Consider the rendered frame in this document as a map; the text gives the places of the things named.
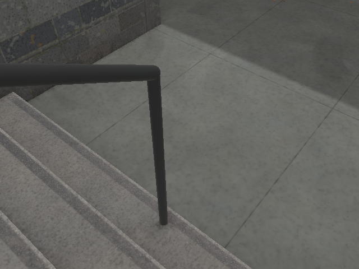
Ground stairs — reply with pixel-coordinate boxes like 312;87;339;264
0;92;252;269

